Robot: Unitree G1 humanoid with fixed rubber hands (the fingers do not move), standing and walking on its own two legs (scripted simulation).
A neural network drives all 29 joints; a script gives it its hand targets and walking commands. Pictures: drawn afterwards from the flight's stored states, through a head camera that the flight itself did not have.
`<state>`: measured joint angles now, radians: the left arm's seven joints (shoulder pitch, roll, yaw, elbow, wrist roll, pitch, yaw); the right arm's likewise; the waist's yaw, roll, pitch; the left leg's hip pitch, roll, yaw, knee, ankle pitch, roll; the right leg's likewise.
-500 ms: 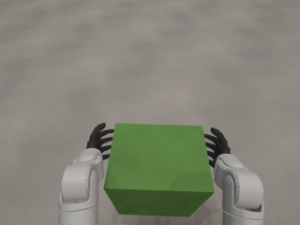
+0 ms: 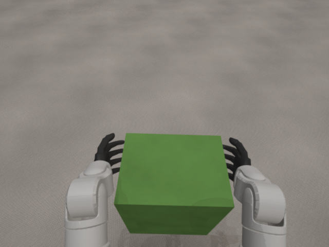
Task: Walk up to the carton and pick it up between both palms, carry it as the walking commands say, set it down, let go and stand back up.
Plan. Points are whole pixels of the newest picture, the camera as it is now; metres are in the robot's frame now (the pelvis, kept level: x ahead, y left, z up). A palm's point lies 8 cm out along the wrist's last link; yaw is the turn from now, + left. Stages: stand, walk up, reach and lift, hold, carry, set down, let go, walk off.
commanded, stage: carry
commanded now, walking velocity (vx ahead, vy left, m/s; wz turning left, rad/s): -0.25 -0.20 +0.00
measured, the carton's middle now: (170, 189) +0.27 +0.01 +0.00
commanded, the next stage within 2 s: none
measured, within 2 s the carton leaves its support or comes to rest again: neither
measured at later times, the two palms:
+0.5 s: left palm out of the picture +0.08 +0.07 +0.10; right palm out of the picture +0.10 -0.23 +0.11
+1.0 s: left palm out of the picture -0.09 -0.09 +0.08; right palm out of the picture -0.09 -0.39 +0.09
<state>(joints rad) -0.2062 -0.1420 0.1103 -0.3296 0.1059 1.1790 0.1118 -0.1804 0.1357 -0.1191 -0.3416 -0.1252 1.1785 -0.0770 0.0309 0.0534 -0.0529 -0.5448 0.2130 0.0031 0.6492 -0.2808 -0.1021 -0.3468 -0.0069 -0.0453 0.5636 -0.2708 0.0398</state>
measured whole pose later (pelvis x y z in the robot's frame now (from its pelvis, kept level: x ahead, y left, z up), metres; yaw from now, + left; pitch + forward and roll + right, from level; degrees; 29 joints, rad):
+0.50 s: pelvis -0.18 -0.11 +0.02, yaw +2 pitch +3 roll -4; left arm -0.16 -0.13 0.09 -0.40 0.11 1.20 0.12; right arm -0.15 0.13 -0.10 -0.37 -0.10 1.18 -0.08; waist 0.05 -0.01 -0.04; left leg -0.39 0.13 0.05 0.54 -0.21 -0.02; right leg -0.55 0.00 0.03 1.02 -0.38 0.07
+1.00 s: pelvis -0.36 -0.25 +0.00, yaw +2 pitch +3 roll +0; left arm -0.18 -0.14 0.11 -0.34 0.14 1.17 0.09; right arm -0.17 0.14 -0.11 -0.32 -0.09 1.17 -0.10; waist -0.02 -0.06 -0.04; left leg -0.30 0.00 0.11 0.60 -0.36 0.03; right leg -0.51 0.02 -0.09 0.59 -0.20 -0.04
